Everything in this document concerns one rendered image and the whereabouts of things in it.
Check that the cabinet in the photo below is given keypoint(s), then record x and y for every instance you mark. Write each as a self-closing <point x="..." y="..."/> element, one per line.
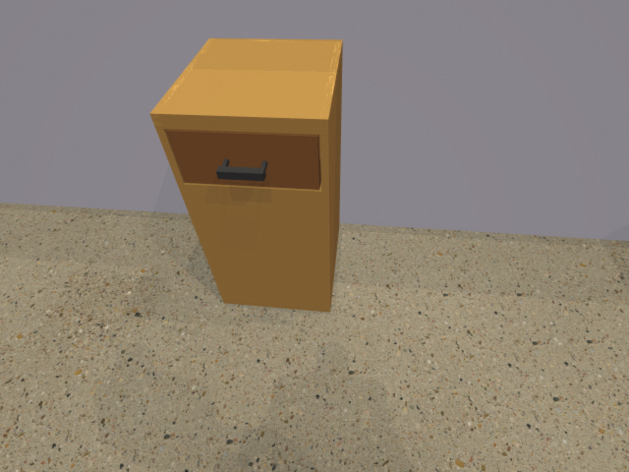
<point x="268" y="247"/>

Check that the handle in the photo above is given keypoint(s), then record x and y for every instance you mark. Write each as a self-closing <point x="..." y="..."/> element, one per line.
<point x="241" y="173"/>

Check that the drawer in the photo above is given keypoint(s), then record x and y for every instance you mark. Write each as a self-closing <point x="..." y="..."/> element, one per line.
<point x="293" y="160"/>

